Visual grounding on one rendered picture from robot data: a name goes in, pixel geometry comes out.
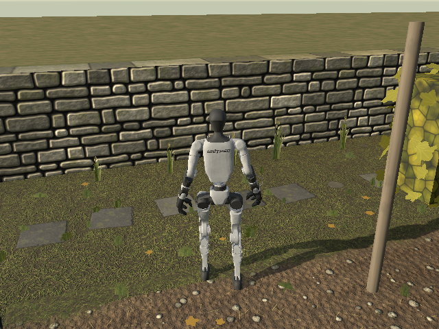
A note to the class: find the left robot hand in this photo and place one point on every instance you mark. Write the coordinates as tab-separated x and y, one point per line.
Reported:
180	205

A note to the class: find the humanoid robot torso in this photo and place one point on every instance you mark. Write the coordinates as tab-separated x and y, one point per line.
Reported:
219	165

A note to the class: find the right robot upper arm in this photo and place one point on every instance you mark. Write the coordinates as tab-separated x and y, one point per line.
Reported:
244	155

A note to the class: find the left robot forearm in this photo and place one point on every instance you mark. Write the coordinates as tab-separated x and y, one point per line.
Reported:
186	183

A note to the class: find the right robot forearm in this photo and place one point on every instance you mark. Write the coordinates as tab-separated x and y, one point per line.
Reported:
253	181

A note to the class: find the right robot thigh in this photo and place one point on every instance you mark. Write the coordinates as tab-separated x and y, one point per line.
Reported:
236	207

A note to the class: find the right robot hand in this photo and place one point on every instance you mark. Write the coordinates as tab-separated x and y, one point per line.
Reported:
255	196

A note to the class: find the left robot upper arm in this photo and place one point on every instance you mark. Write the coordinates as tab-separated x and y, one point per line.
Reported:
193	158

